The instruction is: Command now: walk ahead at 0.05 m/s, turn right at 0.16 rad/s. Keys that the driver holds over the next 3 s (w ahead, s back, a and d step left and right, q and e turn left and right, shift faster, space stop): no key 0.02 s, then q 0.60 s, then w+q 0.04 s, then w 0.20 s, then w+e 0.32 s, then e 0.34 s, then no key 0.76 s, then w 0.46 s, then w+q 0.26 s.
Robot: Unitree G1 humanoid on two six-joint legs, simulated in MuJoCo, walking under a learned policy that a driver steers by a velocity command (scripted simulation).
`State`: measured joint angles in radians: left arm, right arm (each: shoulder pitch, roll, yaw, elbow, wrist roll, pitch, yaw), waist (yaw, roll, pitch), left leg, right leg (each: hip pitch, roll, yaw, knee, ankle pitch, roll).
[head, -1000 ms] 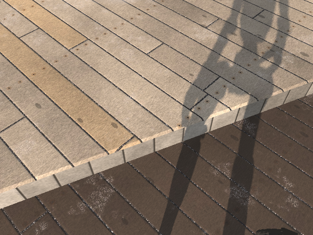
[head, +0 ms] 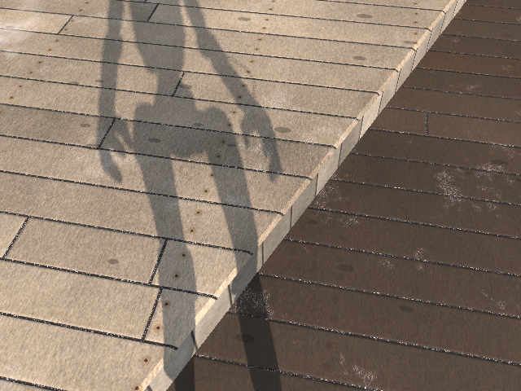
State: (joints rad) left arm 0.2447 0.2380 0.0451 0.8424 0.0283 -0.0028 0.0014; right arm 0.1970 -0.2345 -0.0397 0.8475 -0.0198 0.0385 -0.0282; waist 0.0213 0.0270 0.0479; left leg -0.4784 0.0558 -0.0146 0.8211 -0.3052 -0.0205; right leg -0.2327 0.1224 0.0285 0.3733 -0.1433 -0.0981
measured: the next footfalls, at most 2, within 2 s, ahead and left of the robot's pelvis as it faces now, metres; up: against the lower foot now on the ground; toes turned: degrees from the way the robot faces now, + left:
left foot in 0.10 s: +0.07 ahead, +0.13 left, +0.00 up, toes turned +1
left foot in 0.72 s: -0.01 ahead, +0.14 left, +0.00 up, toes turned +21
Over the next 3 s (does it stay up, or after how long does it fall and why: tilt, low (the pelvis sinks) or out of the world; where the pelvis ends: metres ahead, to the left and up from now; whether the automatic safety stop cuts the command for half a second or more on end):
stays up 0.48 0.05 -0.02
